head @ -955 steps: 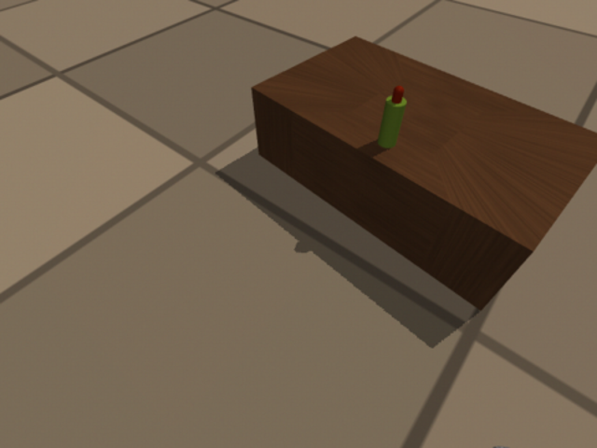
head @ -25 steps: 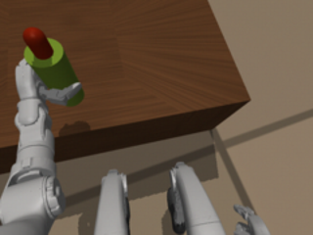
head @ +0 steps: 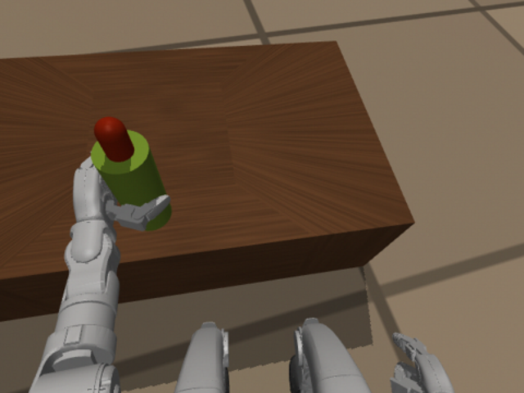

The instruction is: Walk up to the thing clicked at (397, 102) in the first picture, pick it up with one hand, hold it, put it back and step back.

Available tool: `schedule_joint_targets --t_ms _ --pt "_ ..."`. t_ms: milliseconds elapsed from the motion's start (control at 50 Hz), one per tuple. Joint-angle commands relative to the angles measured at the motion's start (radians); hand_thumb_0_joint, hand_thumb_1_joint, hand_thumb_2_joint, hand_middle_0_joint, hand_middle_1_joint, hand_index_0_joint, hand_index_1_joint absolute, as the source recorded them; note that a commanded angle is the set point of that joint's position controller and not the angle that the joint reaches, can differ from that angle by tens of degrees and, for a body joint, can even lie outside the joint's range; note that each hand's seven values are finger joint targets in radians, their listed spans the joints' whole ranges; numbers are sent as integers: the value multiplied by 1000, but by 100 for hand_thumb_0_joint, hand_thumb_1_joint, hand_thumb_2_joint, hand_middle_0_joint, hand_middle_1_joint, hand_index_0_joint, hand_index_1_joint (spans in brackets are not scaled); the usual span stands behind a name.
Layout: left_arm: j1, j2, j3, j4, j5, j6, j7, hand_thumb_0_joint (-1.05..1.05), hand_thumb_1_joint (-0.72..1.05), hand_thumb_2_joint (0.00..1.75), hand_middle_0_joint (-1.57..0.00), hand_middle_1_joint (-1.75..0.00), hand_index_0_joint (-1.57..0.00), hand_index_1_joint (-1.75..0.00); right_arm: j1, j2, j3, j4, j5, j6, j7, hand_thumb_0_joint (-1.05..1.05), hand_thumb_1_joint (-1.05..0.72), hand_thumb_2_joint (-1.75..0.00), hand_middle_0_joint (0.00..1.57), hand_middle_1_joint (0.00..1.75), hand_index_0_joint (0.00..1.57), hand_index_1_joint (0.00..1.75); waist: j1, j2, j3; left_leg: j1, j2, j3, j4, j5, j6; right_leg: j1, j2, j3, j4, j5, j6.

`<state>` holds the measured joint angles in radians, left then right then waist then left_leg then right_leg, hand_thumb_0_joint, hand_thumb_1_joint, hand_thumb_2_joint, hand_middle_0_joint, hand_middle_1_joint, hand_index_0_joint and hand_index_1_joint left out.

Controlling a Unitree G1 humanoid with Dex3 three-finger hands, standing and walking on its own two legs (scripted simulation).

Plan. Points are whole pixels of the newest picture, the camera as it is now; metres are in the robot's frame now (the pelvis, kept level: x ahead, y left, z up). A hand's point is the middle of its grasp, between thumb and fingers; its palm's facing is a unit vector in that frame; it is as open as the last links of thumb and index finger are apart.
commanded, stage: lift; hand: left
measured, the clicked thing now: (133, 177) +0.40 +0.19 +0.06
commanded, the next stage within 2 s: hold in 0.88 s
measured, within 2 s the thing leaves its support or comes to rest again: neither
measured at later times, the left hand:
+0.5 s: hand (133, 184) +0.38 +0.18 +0.08, palm faces +0.11 -0.99 -0.01, open 10.0 cm
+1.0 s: hand (132, 182) +0.36 +0.17 +0.11, palm faces +0.11 -0.99 -0.01, open 10.0 cm
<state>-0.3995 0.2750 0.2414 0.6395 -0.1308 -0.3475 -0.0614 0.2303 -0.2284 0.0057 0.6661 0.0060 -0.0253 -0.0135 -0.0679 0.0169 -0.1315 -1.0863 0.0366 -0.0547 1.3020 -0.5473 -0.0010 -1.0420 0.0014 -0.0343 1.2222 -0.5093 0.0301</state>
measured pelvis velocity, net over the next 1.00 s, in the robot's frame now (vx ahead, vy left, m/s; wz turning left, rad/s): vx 0.03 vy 0.00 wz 0.02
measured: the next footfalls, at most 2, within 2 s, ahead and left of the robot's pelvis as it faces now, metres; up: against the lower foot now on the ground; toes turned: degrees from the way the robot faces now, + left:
none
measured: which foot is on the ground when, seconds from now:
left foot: down 0.00-1.00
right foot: down 0.00-1.00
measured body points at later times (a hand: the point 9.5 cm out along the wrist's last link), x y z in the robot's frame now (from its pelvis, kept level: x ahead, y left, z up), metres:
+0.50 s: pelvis +0.02 +0.00 +0.05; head +0.09 +0.02 +0.49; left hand +0.37 +0.23 +0.09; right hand +0.14 -0.24 -0.06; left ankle +0.04 +0.11 -0.62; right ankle +0.04 -0.14 -0.62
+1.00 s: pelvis +0.03 +0.00 +0.06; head +0.08 +0.01 +0.51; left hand +0.35 +0.22 +0.11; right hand +0.16 -0.25 -0.04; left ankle +0.04 +0.11 -0.62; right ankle +0.04 -0.14 -0.62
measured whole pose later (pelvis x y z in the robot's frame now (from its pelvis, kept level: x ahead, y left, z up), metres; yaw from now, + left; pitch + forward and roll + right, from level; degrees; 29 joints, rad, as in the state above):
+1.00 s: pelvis +0.03 +0.00 +0.06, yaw +1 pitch +8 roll -2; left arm -0.15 0.20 0.15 0.44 -0.16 -0.34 -0.04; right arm 0.24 -0.21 0.01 0.66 0.00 -0.04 -0.03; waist -0.03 0.01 -0.05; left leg -0.65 0.03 -0.03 0.96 -0.46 -0.01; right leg -0.62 -0.01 -0.02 0.90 -0.43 0.03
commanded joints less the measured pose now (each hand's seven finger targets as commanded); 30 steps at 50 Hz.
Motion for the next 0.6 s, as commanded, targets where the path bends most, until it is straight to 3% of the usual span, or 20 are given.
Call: schedule_joint_targets --t_ms 0,40,100,160,240,320,420,500,560,580 --pt "-393 180 45 -342 -39 -112 6 0 18 133 -131 -148 -134 -147 37 -152 -59 -95 8 -36 -18 0 -90 -90 20 30 20 30 3 88 -380 353 -13 -11 -277 135 4 210 14 -13 -205 161 -54" --pt "-381 153 10 -387 -48 -118 1 0 14 132 -131 -147 -135 -146 42 -153 -56 -98 5 -41 -20 0 -91 -90 20 30 20 30 0 107 -415 419 -12 -7 -282 220 -2 241 16 -19 -209 226 -54" --pt "-319 142 2 -402 -49 -113 4 0 11 130 -130 -146 -133 -145 45 -145 -53 -102 3 -45 -22 0 -91 -90 20 30 20 30 11 104 -416 469 -15 -2 -296 300 -4 283 18 -23 -226 284 -55" --pt "-323 119 -32 -437 -46 -113 5 0 10 130 -129 -146 -132 -145 36 -137 -51 -107 1 -48 -24 0 -91 -90 20 30 20 30 -4 90 -386 464 -18 5 -319 268 0 313 17 -16 -264 275 -52" --pt "-252 109 -16 -407 -55 -106 17 0 11 130 -128 -145 -132 -144 28 -138 -52 -108 4 -49 -25 0 -91 -90 20 30 20 30 19 79 -347 485 -14 1 -360 266 -4 336 19 -25 -282 263 -53" --pt "-208 100 -16 -408 -54 -100 22 0 12 130 -128 -146 -132 -145 22 -131 -51 -112 3 -48 -25 0 -91 -90 20 30 20 30 22 68 -307 486 -16 6 -392 242 -3 371 18 -22 -317 247 -51" --pt "-187 96 -21 -444 -53 -105 22 0 11 130 -126 -145 -130 -144 26 -120 -49 -115 3 -46 -26 0 -91 -90 20 30 20 30 29 46 -321 519 -18 20 -401 328 1 448 15 -13 -342 333 -47" --pt "-166 82 -35 -465 -55 -109 22 0 11 129 -127 -145 -131 -143 14 -121 -49 -121 3 -52 -23 0 -91 -90 20 30 20 30 29 67 -303 557 -16 15 -426 347 -5 455 16 -18 -350 338 -49" --pt "-168 96 -23 -506 -55 -116 24 0 11 129 -126 -144 -130 -143 14 -119 -48 -123 0 -50 -23 0 -91 -90 20 30 20 30 33 78 -311 577 -16 15 -438 351 -7 477 16 -15 -361 336 -51" --pt "-150 71 -43 -488 -56 -110 23 0 9 129 -125 -144 -129 -143 21 -121 -51 -122 0 -50 -24 0 -91 -90 20 30 20 30 25 68 -316 594 -12 12 -442 367 -9 475 18 -18 -360 347 -52"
